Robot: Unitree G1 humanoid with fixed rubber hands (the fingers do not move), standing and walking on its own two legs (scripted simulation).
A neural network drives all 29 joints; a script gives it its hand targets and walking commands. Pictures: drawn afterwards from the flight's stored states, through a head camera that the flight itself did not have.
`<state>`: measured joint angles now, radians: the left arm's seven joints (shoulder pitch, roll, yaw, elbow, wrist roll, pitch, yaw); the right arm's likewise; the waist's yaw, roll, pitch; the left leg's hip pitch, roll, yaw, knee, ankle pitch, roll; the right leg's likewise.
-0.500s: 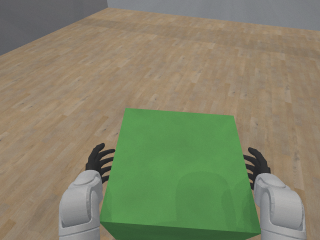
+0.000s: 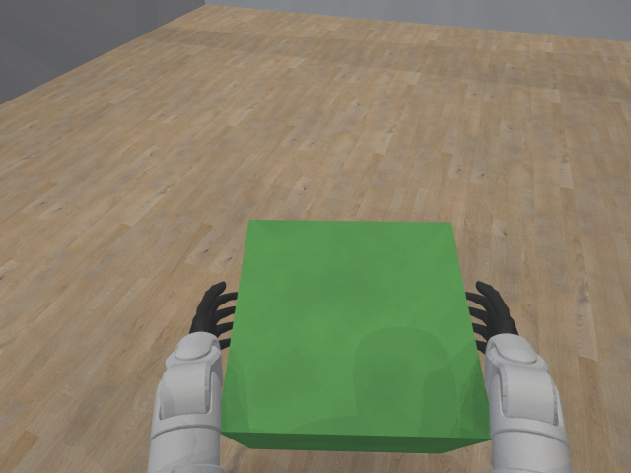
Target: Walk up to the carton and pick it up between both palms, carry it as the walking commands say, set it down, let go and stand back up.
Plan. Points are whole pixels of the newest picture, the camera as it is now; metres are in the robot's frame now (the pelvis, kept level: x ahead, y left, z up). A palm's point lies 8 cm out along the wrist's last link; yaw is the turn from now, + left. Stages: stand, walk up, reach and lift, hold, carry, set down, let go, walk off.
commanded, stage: set down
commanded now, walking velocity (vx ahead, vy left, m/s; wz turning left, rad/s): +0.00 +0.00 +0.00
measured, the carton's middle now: (346, 339) +0.33 -0.02 -0.05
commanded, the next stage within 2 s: none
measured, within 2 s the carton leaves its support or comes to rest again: neither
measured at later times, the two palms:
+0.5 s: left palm (225, 346) +0.32 +0.16 -0.05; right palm (484, 352) +0.29 -0.22 -0.04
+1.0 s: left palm (240, 353) +0.35 +0.15 -0.13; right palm (468, 361) +0.32 -0.23 -0.12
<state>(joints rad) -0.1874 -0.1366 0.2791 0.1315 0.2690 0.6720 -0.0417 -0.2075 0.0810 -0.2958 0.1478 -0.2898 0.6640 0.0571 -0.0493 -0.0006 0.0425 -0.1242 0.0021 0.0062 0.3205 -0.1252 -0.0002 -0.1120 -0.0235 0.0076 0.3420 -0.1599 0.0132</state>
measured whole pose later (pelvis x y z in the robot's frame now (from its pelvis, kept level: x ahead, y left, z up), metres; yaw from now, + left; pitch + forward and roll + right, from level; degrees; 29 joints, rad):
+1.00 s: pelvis -0.01 -0.01 -0.06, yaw +1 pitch +28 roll +0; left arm -0.49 -0.06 0.41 0.48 0.27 0.35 -0.06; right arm -0.45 0.05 -0.46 0.43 -0.25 0.36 0.11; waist -0.07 0.03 -0.13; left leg -1.03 -0.02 -0.08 0.78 -0.24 -0.02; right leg -1.01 0.03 0.04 0.79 -0.28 0.01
